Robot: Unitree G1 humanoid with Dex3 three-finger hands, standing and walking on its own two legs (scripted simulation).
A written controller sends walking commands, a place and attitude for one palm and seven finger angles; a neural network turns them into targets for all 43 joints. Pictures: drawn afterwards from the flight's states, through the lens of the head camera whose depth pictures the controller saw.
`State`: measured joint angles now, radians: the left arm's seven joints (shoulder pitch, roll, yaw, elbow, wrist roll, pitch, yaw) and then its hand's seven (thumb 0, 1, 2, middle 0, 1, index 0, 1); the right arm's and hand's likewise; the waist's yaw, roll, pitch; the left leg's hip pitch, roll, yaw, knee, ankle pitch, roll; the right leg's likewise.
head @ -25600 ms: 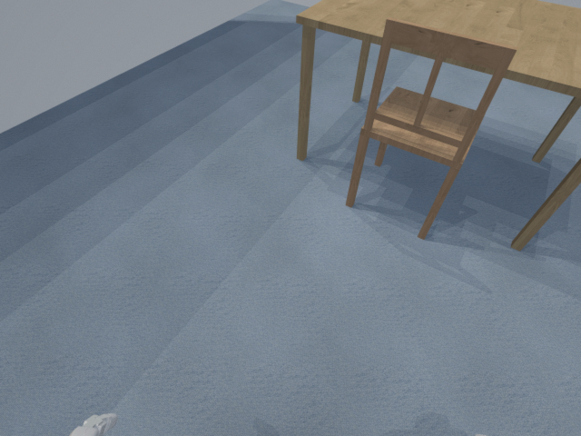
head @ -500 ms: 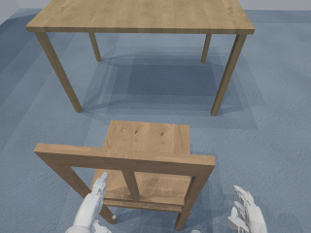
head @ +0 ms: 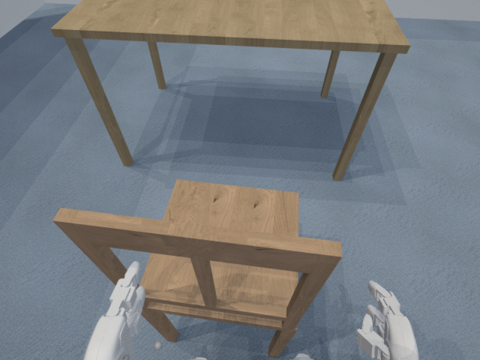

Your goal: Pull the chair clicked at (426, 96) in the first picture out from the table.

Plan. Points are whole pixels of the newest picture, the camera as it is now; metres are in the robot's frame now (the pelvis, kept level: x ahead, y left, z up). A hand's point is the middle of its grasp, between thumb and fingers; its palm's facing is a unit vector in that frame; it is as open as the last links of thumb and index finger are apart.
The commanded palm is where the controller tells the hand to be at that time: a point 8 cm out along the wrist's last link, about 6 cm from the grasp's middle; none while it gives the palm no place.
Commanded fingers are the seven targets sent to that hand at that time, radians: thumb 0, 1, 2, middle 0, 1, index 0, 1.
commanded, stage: draw the hand back to the body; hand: left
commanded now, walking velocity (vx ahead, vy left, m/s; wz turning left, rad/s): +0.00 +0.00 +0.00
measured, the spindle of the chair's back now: (206, 282) +0.27 +0.08 -0.05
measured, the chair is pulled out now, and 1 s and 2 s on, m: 0.64 0.64 0.64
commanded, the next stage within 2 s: step back with the hand held close in 1.42 s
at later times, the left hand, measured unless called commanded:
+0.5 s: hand (85, 319) +0.16 +0.19 +0.11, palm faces +0.19 -0.92 -0.35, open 16.5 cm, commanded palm +0.12 +0.24 +0.14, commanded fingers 0.00 -0.04 0.44 -0.07 -0.10 -0.07 -0.10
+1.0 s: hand out of the picture +0.21 +0.26 +0.21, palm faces +0.44 -0.77 -0.47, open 10.0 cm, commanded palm +0.16 +0.30 +0.24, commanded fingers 0.00 0.86 0.88 -0.19 -0.29 -0.19 -0.29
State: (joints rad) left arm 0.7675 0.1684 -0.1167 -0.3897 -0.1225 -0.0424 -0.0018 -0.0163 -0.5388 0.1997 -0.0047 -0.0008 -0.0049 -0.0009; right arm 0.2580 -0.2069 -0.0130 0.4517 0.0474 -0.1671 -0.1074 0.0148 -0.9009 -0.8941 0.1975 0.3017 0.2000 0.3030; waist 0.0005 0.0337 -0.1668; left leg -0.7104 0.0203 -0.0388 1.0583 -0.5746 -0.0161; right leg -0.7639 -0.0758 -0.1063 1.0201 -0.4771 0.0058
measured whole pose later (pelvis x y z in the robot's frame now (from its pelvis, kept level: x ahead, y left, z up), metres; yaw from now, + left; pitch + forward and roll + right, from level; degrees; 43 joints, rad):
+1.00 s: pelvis +0.02 +0.00 +0.07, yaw -1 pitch -2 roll -1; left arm 0.52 0.37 0.30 -0.43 -0.05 -0.02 0.16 0.00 0.51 0.71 -0.15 -0.22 -0.16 -0.22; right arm 0.18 -0.22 0.02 0.67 0.02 -0.16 -0.11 0.01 -0.90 -0.89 0.20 0.30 0.20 0.30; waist 0.07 0.09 0.00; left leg -0.11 0.03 -0.01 0.49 -0.35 -0.02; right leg -0.18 -0.04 -0.11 0.48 -0.27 0.01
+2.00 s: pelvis -0.04 +0.00 +0.07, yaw -2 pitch +0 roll +1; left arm 0.60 0.42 0.40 -0.47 -0.06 -0.08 0.17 0.01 0.89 0.90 -0.21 -0.30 -0.21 -0.30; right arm 0.19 -0.23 -0.03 0.60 0.04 -0.01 -0.12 0.01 -0.90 -0.89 0.20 0.30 0.20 0.30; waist 0.01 0.07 0.03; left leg -0.25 0.01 0.02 0.51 -0.26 -0.01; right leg -0.33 -0.06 -0.07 0.50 -0.17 0.01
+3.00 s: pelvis -0.20 +0.00 +0.06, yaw -4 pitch +3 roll -2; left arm 0.58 0.46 0.44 -0.60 -0.07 -0.19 0.15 0.01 0.89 0.90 -0.20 -0.30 -0.21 -0.30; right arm 0.17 -0.16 0.01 0.63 0.00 -0.17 -0.07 0.01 -0.90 -0.89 0.20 0.30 0.20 0.30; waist 0.02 0.00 0.02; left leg -0.48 0.06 -0.01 0.49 -0.07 -0.02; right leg -0.22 -0.01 0.00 0.53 -0.39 0.00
